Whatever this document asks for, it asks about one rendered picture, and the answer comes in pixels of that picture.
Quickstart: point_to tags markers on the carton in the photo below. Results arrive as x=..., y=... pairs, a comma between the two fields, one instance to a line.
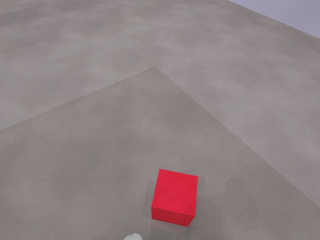
x=174, y=199

